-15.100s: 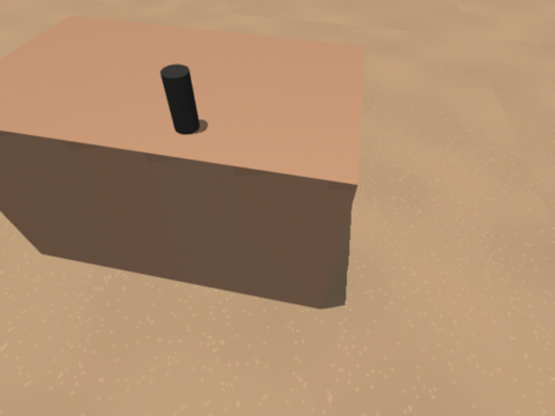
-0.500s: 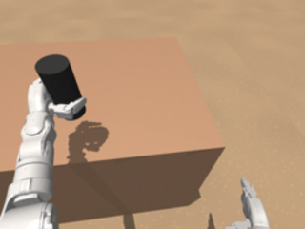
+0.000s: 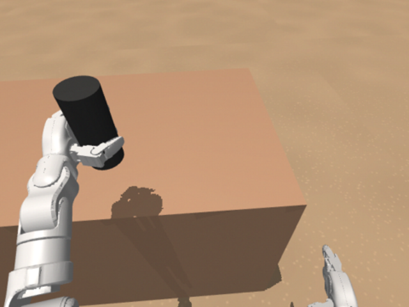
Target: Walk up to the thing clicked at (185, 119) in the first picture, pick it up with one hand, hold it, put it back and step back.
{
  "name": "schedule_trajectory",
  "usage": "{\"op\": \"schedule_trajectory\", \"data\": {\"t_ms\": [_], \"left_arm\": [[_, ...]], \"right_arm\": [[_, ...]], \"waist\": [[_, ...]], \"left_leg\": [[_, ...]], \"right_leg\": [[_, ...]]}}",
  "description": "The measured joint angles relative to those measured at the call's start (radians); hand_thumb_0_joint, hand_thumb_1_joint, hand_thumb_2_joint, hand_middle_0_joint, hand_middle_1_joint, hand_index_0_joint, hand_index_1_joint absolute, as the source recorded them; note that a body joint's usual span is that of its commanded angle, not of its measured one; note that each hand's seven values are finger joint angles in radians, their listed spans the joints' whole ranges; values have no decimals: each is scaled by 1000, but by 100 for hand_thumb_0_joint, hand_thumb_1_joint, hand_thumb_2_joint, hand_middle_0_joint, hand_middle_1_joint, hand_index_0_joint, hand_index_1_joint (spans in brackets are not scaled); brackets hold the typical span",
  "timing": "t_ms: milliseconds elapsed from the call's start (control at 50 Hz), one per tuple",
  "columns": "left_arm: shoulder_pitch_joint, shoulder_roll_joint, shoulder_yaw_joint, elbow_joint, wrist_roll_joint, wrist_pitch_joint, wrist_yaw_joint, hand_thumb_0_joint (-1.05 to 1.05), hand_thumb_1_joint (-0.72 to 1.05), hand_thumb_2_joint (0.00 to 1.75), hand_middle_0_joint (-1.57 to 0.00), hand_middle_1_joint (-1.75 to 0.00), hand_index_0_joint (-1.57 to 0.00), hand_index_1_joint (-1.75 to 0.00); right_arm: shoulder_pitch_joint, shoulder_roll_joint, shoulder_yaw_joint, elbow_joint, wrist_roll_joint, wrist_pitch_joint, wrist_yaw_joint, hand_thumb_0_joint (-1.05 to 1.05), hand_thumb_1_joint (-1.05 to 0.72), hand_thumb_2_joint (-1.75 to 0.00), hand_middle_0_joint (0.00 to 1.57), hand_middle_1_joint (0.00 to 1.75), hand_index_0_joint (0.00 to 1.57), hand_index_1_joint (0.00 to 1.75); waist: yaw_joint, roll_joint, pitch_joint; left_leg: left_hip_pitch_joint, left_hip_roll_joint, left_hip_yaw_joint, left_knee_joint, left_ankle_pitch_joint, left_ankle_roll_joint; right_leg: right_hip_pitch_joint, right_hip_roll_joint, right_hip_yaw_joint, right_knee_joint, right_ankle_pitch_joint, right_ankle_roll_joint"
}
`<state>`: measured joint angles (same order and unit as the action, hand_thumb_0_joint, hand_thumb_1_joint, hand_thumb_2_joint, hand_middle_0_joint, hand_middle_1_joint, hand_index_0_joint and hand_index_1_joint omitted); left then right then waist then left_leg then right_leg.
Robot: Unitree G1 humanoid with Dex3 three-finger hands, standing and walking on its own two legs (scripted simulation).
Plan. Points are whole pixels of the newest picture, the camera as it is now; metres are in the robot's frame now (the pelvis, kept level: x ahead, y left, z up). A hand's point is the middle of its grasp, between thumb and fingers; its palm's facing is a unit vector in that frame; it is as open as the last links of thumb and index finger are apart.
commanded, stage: lift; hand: left
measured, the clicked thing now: (93, 127) +0.37 +0.18 +0.21
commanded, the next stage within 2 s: hold in 0.40 s
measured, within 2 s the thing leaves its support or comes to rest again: neither
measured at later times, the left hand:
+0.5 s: hand (94, 129) +0.35 +0.18 +0.22, palm faces +0.14 -0.99 +0.01, open 9.5 cm
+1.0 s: hand (89, 123) +0.34 +0.17 +0.24, palm faces +0.13 -0.99 +0.01, open 9.5 cm
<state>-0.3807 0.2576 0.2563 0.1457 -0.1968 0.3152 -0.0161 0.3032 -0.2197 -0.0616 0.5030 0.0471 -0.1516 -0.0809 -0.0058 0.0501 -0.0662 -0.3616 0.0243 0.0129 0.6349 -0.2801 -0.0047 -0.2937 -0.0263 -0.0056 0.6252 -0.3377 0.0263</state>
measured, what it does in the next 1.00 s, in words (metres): stands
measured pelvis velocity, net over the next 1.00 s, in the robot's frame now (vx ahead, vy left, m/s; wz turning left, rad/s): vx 0.01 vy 0.00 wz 0.01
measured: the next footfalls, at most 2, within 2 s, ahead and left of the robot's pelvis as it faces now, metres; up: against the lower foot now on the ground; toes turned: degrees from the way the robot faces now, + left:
none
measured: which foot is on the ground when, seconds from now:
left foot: down 0.00-1.00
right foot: down 0.00-1.00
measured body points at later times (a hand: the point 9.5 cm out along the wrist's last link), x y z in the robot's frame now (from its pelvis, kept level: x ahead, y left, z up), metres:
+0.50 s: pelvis +0.00 +0.00 +0.01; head -0.03 -0.02 +0.45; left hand +0.34 +0.23 +0.22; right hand +0.17 -0.25 -0.06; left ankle +0.03 +0.12 -0.72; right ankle +0.00 -0.14 -0.72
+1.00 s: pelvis +0.01 +0.00 +0.01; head -0.03 -0.03 +0.46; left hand +0.33 +0.23 +0.24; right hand +0.18 -0.25 -0.07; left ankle +0.03 +0.12 -0.72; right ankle +0.00 -0.14 -0.72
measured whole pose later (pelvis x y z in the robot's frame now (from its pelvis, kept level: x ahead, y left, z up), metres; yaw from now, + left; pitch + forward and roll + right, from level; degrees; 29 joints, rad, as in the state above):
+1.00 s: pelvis +0.01 +0.00 +0.01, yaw +0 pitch -2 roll +0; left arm -0.35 0.24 0.27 -0.12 -0.23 0.58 -0.03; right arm 0.25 -0.23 -0.09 0.66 0.05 -0.24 -0.07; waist 0.02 0.07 -0.07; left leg -0.27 0.02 0.01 0.55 -0.25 0.00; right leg -0.20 -0.03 -0.01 0.54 -0.31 0.03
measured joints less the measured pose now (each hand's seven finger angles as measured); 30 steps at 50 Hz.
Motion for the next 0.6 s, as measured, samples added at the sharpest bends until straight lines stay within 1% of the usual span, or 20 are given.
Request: {"op": "schedule_trajectory", "data": {"t_ms": [200,320,600], "left_arm": [[10,-5,3,-72,-12,86,5,0,-36,114,-72,-111,-75,-111],[20,-10,4,-113,-17,117,7,0,-36,114,-72,-111,-75,-110],[20,-17,8,-168,-23,182,3,0,-37,114,-73,-109,-76,-109]], "right_arm": [[-14,-3,-7,49,1,-39,1,-1,53,-5,5,5,5,5],[-17,-4,-11,71,0,-58,1,-1,53,-5,5,5,5,5],[-45,1,-20,125,2,-77,4,-1,52,-6,5,5,5,5]], "waist": [[8,5,5],[12,7,7],[14,13,4]], "left_leg": [[39,-3,-1,-39,20,0],[54,-3,-1,-51,24,0],[79,-6,-3,-70,26,2]], "right_leg": [[38,-2,-2,-36,19,0],[54,-2,-3,-51,23,-1],[83,-5,-6,-74,27,2]]}}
